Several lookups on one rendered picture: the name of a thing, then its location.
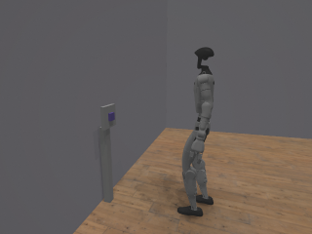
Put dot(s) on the humanoid robot torso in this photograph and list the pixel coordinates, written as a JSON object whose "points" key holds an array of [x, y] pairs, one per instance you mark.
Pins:
{"points": [[199, 101]]}

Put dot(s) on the button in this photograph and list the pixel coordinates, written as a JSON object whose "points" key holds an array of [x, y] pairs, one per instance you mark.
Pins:
{"points": [[111, 116]]}

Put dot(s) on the panel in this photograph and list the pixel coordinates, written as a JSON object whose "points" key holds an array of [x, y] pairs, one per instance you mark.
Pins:
{"points": [[105, 150]]}

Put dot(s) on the robot left upper arm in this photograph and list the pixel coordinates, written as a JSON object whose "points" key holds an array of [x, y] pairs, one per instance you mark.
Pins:
{"points": [[204, 85]]}

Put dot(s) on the robot left hand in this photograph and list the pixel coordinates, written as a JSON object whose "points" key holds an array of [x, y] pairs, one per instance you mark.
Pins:
{"points": [[198, 146]]}

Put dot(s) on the left robot forearm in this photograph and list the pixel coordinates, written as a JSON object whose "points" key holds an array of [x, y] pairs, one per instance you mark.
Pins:
{"points": [[206, 115]]}

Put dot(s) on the robot left thigh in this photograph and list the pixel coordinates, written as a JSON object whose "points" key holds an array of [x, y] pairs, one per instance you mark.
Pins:
{"points": [[186, 164]]}

